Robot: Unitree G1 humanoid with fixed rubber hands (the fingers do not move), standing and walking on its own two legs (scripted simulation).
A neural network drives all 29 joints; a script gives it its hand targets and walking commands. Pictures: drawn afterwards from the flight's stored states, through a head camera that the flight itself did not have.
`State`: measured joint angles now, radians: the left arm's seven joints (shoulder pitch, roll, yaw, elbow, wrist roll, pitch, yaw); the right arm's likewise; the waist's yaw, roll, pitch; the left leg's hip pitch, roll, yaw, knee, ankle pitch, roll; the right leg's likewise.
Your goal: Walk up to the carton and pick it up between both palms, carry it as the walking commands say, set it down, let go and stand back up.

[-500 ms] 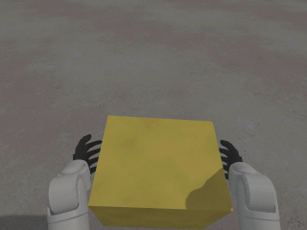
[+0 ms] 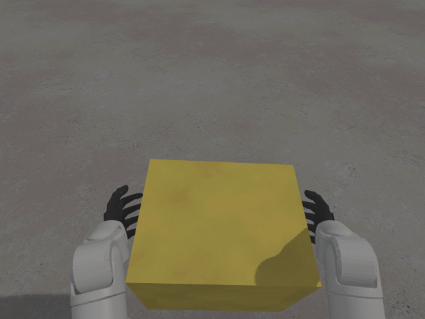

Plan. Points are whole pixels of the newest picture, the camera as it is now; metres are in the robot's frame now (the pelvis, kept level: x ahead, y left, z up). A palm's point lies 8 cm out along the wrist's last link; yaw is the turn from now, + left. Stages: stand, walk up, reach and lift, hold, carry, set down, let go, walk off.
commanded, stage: carry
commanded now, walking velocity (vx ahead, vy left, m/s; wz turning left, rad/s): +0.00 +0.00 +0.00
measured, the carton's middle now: (218, 238) +0.29 +0.00 +0.00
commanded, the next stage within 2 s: none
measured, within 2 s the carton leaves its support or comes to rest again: neither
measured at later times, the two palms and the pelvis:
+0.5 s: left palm (83, 207) +0.32 +0.25 +0.08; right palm (267, 182) +0.37 -0.10 +0.07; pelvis +0.09 +0.02 +0.00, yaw +11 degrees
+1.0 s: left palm (69, 136) +0.50 +0.34 +0.10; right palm (203, 99) +0.68 +0.03 +0.08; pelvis +0.37 +0.05 +0.01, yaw +31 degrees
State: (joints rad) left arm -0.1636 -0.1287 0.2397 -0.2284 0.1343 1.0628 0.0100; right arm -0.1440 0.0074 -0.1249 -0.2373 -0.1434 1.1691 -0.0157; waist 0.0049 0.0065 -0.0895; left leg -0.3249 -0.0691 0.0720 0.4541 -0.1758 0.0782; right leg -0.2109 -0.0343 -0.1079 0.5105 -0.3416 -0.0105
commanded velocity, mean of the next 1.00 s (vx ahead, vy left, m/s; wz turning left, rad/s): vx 0.48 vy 0.00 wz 0.58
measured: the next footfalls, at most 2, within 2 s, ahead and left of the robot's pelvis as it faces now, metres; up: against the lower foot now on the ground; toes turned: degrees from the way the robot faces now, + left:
left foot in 0.38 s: +0.11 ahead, +0.11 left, +0.00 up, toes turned +15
right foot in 0.74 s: +0.41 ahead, -0.07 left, +0.00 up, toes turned +8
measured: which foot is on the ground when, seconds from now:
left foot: down 0.00-0.14, up 0.16-0.36, down 0.38-0.76, up 0.78-1.00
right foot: down 0.00-0.42, up 0.44-0.72, down 0.74-1.00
